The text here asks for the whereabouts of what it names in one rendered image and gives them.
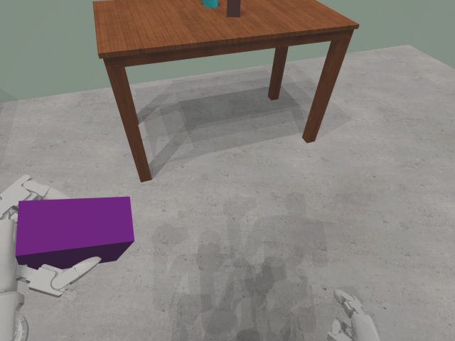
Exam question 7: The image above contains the robot right hand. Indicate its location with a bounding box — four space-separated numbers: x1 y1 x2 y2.
327 289 381 341

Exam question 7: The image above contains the robot left forearm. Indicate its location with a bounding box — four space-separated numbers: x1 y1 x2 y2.
0 291 29 341

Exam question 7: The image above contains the table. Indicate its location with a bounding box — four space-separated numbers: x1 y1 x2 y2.
92 0 360 183

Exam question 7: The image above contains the sponge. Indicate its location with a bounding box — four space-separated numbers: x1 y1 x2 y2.
16 197 134 270

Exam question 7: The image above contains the robot left hand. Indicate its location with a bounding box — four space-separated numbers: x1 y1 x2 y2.
0 175 102 298

